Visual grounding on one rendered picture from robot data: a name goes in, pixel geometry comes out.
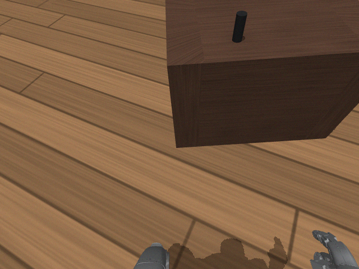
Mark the can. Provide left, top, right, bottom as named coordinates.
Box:
left=232, top=11, right=247, bottom=43

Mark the right robot hand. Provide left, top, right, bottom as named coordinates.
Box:
left=310, top=230, right=359, bottom=269

